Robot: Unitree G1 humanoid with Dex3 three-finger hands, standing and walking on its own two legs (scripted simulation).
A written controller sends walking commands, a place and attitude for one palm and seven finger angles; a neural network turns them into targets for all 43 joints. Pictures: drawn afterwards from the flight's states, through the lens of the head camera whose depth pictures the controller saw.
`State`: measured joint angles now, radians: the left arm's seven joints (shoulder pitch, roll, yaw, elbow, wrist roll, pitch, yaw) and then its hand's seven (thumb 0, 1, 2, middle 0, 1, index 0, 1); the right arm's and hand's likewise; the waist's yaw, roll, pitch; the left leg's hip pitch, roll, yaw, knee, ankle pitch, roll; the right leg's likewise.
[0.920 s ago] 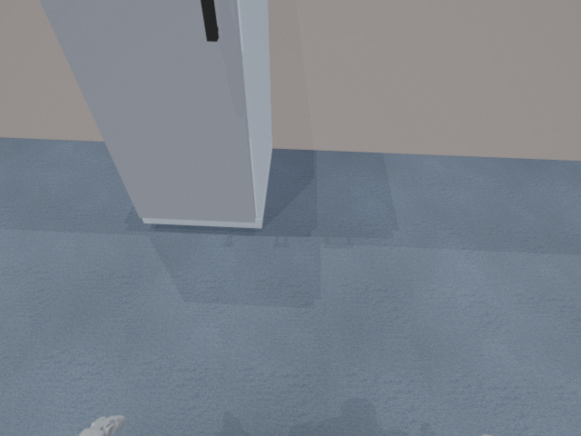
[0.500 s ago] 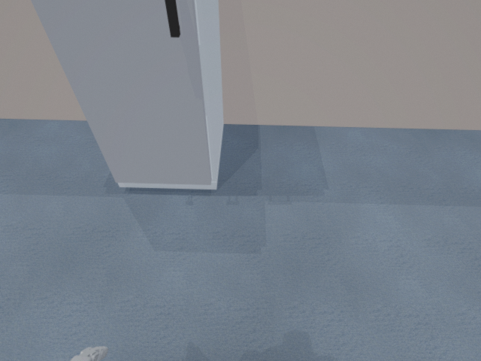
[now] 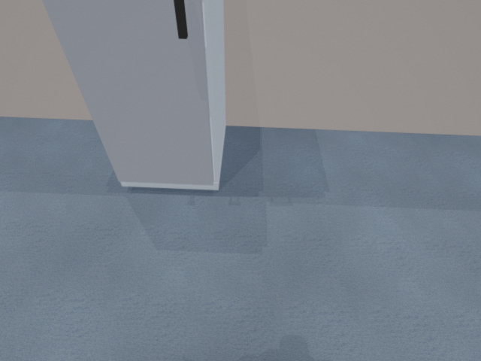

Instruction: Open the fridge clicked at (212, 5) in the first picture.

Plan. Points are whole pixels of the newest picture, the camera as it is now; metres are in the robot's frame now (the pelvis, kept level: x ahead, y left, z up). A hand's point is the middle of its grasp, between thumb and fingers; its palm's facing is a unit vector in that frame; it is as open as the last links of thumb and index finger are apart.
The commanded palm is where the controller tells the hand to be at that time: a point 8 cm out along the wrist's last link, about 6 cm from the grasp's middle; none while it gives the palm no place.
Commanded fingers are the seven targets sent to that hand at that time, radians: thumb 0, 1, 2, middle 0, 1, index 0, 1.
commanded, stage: look at it before walking up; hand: right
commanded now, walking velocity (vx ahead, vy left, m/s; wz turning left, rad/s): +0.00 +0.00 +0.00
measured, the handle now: out of the picture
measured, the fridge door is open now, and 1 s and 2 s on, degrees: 0 0 0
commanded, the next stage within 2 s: walk to a spot facing it in 0.52 s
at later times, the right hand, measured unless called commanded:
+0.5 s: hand out of the picture +0.07 -0.24 -0.16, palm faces -0.03 +0.94 -0.33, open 7.4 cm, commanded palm none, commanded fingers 0.00 -0.90 -0.90 0.20 0.30 0.20 0.30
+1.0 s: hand out of the picture +0.06 -0.19 -0.18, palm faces -0.13 +0.95 -0.27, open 7.4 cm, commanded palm none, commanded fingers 0.00 -0.90 -0.90 0.20 0.30 0.20 0.30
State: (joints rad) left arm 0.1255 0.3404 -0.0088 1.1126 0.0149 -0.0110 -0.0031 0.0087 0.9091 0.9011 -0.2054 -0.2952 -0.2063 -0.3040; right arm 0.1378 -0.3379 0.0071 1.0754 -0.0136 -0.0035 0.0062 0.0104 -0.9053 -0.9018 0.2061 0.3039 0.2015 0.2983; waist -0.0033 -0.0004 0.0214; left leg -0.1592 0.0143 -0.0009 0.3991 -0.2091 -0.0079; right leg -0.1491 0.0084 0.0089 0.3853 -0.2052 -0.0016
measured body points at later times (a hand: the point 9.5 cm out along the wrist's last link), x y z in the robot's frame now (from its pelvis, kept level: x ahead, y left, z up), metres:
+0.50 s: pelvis +0.00 +0.00 +0.00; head +0.01 +0.00 +0.45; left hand +0.08 +0.30 -0.13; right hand +0.07 -0.29 -0.13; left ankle +0.01 +0.12 -0.74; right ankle +0.00 -0.12 -0.74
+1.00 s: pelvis -0.02 +0.02 -0.02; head +0.01 +0.04 +0.43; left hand +0.03 +0.28 -0.17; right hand +0.07 -0.24 -0.16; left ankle -0.01 +0.11 -0.74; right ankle +0.00 -0.12 -0.74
